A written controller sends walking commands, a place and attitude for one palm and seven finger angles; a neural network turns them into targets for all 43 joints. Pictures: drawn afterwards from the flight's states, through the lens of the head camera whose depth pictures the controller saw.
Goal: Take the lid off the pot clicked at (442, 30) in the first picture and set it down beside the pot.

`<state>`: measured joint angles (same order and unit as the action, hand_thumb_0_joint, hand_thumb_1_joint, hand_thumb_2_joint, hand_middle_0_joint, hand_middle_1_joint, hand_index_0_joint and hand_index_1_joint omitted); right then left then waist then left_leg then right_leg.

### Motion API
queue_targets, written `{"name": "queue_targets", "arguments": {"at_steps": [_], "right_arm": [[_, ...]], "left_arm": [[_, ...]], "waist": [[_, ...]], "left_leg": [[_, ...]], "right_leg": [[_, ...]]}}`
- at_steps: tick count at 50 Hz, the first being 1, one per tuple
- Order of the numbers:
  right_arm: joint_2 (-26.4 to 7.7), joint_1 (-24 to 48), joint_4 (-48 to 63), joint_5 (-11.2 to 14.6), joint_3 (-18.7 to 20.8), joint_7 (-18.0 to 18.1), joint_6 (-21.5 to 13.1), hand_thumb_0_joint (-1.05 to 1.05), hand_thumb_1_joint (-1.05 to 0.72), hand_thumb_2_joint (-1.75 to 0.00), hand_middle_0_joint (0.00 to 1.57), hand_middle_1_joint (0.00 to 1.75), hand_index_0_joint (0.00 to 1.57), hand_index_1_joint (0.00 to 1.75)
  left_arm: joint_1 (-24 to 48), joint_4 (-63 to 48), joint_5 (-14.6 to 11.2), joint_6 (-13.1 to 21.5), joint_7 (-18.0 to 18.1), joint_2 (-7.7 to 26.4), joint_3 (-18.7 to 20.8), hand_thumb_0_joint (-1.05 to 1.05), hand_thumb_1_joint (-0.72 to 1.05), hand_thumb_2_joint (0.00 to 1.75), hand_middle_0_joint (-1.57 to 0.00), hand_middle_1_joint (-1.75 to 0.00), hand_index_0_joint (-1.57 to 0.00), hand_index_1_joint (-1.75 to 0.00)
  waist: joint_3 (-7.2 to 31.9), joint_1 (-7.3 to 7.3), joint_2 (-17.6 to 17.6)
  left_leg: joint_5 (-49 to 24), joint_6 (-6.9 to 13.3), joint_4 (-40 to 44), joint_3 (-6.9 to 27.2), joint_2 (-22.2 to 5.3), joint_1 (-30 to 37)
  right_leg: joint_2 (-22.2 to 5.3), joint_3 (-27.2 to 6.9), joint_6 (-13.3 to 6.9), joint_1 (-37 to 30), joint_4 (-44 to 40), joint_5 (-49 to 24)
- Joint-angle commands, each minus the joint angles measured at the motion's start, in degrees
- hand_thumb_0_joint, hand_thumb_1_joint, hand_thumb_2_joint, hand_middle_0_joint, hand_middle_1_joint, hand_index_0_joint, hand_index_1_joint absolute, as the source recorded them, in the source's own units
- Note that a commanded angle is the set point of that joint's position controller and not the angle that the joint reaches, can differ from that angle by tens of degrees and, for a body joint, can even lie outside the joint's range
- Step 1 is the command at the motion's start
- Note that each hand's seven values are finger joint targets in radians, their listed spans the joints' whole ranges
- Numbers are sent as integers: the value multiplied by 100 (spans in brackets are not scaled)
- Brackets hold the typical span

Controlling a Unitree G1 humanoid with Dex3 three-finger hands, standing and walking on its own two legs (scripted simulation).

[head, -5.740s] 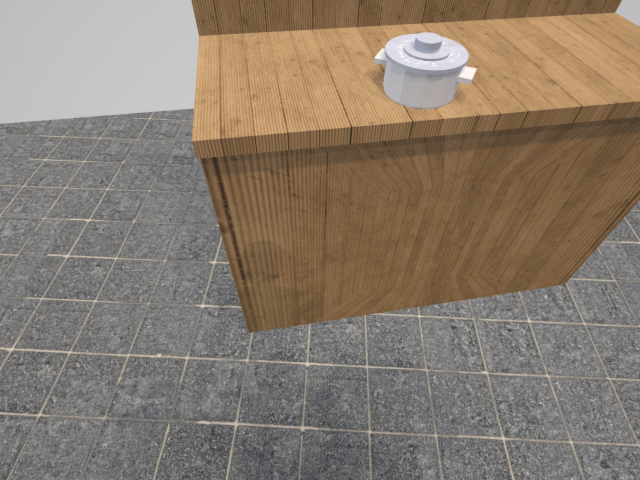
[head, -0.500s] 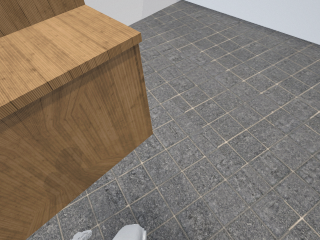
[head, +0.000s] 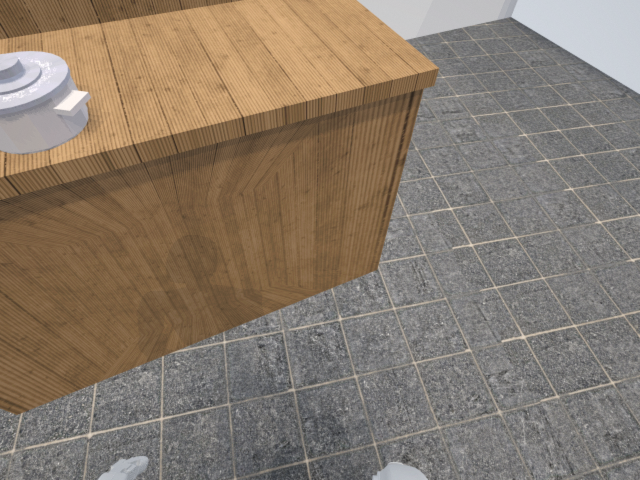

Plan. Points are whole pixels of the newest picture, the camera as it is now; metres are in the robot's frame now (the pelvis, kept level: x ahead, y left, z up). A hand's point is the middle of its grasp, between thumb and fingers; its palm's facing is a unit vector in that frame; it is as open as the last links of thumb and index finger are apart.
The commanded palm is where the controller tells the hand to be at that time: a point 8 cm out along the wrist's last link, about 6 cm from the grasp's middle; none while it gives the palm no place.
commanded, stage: turn to face it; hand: left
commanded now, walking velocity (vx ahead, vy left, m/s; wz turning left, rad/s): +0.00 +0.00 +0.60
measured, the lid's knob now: (1, 66) +0.62 +0.52 +0.15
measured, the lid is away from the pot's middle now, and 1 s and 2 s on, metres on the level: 0.00 0.00 0.00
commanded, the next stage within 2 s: take the last steps up to it in 0.70 s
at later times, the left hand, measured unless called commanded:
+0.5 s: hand out of the picture -0.02 +0.18 -0.16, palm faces +0.32 -0.91 -0.27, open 7.4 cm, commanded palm none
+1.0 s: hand out of the picture -0.03 +0.18 -0.16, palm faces +0.45 -0.85 -0.28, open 7.4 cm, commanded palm none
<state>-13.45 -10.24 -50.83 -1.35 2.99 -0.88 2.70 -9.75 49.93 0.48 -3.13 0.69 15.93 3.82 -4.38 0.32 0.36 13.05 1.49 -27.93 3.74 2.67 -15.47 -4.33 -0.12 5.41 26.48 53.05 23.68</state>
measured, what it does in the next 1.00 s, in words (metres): steps on the spot, turning left: right foot, then left foot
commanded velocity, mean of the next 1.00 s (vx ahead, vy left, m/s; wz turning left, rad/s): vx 0.07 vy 0.01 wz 0.34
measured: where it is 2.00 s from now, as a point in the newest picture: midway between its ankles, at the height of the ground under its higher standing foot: (255, 459)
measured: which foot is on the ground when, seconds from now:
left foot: down 0.00-0.12, up 0.14-0.52, down 0.54-0.96, up 0.98-1.00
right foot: up 0.00-0.10, down 0.12-0.54, up 0.56-0.94, down 0.96-1.00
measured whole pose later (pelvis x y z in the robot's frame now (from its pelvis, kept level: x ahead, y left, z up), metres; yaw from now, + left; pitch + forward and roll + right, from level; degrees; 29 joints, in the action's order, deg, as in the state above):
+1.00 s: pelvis +0.00 -0.03 -0.01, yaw +26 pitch +0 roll +1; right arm -12.2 -14.6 -56.1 -1.2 2.5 -0.4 3.0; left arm -14.5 53.8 1.3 0.4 0.1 10.8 1.8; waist -1.9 0.1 -2.9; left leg 24.6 1.3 -41.4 2.2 2.6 -19.0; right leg -1.8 4.1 -0.5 13.9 32.5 18.4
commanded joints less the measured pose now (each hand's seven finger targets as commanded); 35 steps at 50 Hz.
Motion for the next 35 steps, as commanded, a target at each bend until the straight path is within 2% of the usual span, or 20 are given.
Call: {"name": "queue_targets", "arguments": {"at_steps": [1,4,5,6,7,8,10,12,16,21,23,25,26,27,28,29,30,32,33,35], "right_arm": [[-1282,-19,373,4,385,80,-96,0,-90,-90,20,30,20,30],[-1165,230,460,56,375,68,-66,0,-90,-90,20,30,20,30],[-925,173,484,102,344,47,-77,0,-90,-90,20,30,20,30],[-497,79,600,139,276,26,-93,0,-90,-90,20,30,20,30],[-754,158,618,45,347,44,-67,0,-90,-90,20,30,20,30],[-796,217,554,37,377,33,-1,0,-90,-90,20,30,20,30],[-707,32,330,6,337,-60,42,0,-90,-90,20,30,20,30],[-574,51,299,21,282,-103,61,0,-90,-90,20,30,20,30],[-463,466,359,48,207,-121,83,0,-90,-90,20,30,20,30],[-389,625,377,95,102,-87,-2,0,-90,-90,20,30,20,30],[-375,487,342,103,84,-59,-36,0,-90,-90,20,30,20,30],[-494,115,246,77,97,-32,-95,0,-90,-90,20,30,20,30],[-809,-148,192,48,171,-18,-154,0,-90,-90,20,30,20,30],[-1471,-419,205,0,325,12,-187,0,-90,-90,20,30,20,30],[-1691,-679,149,48,337,28,-105,0,-90,-90,20,30,20,30],[-1429,-658,80,35,289,110,-151,0,-90,-90,20,30,20,30],[-1277,-380,122,29,235,164,-141,0,-90,-90,20,30,20,30],[-975,139,229,36,119,176,-164,0,-90,-90,20,30,20,30],[-935,200,245,56,103,175,-187,0,-90,-90,20,30,20,30],[-913,80,194,65,97,170,-196,0,-90,-90,20,30,20,30]], "left_arm": [[38,-582,-14,173,55,389,82,0,90,90,-20,-30,-20,-30],[-487,-494,-31,261,83,479,123,0,90,90,-20,-30,-20,-30],[-658,-483,6,327,115,732,173,0,90,90,-20,-30,-20,-30],[-757,-501,100,371,162,1270,286,0,90,90,-20,-30,-20,-30],[-701,-549,62,343,158,1291,268,0,90,90,-20,-30,-20,-30],[-428,-587,44,328,192,1049,255,0,90,90,-20,-30,-20,-30],[68,-686,49,349,160,653,126,0,90,90,-20,-30,-20,-30],[-65,-657,71,379,154,591,97,0,90,90,-20,-30,-20,-30],[-524,-459,97,359,145,782,133,0,90,90,-20,-30,-20,-30],[-739,-292,124,319,130,943,202,0,90,90,-20,-30,-20,-30],[-741,-201,127,292,119,966,215,0,90,90,-20,-30,-20,-30],[-628,-154,68,262,102,923,225,0,90,90,-20,-30,-20,-30],[-627,-188,11,240,77,778,200,0,90,90,-20,-30,-20,-30],[-610,-397,-13,215,27,373,115,0,90,90,-20,-30,-20,-30],[-265,-552,61,171,59,363,7,0,90,90,-20,-30,-20,-30],[-132,-430,73,127,112,350,36,0,90,90,-20,-30,-20,-30],[-50,-318,45,124,95,417,55,0,90,90,-20,-30,-20,-30],[-321,-62,40,117,35,395,64,0,90,90,-20,-30,-20,-30],[-465,35,42,124,11,377,54,0,90,90,-20,-30,-20,-30],[-494,74,37,101,20,341,33,0,90,90,-20,-30,-20,-30]], "waist": [[722,106,-935],[807,-182,-751],[923,-263,-91],[900,-290,1588],[807,-299,1446],[703,-183,1295],[386,94,888],[418,32,1061],[398,-209,988],[609,-327,1179],[695,-273,1221],[792,-27,970],[1039,142,355],[1094,295,-1499],[966,434,-1391],[976,400,-1555],[686,309,-1490],[509,-5,-1002],[570,-63,-887],[560,-37,-790]], "left_leg": [[-1768,824,572,1687,-1368,464],[-1515,528,74,1672,-1050,-251],[-831,212,-536,1382,-691,-835],[1409,-304,-1919,150,213,-1916],[2207,-324,-3122,181,35,-1871],[1969,-295,-3776,286,-124,-1783],[1207,-417,-4320,23,-321,-1771],[1067,-498,-4046,-204,-327,-1675],[1166,-544,-3069,-511,-336,-1413],[1347,-432,-1808,-786,-285,-774],[1163,-379,-1165,-878,-218,-378],[227,-284,103,-855,-245,422],[-638,-100,664,-419,-711,1388],[-2592,646,786,1619,-2270,2130],[-3229,1134,744,1716,-2725,1766],[-3151,1106,793,1640,-2401,1622],[-2835,1066,816,1376,-2140,1288],[-2513,846,898,789,-1689,899],[-2497,793,922,597,-1566,912],[-2288,782,1019,575,-1496,880]], "right_leg": [[282,87,-70,-411,-963,50],[348,124,-139,-1677,-2486,-876],[-213,-415,-273,-2422,-3302,-1099],[-1861,-2084,-893,-2958,-3781,-1650],[-2400,-2124,-1399,-2228,-3754,-1867],[-2157,-1851,-1466,-1879,-3720,-1873],[-1488,-749,-1315,-1674,-3480,-2212],[-1309,-266,-1241,-1815,-3394,-2647],[-1410,17,-1293,-2060,-3352,-3053],[-1569,153,-1360,-2248,-3040,-3819],[-1554,225,-1258,-2222,-2812,-3908],[-1389,539,-896,-1881,-2270,-3445],[-1187,787,-593,-1164,-1477,-2702],[-379,1028,-135,458,-263,371],[-279,529,-168,662,429,1456],[-235,170,-177,747,799,1277],[-235,32,-185,766,1055,875],[-196,60,-146,487,1127,146],[-173,113,-133,388,1040,-26],[-119,143,-96,260,780,-125]]}}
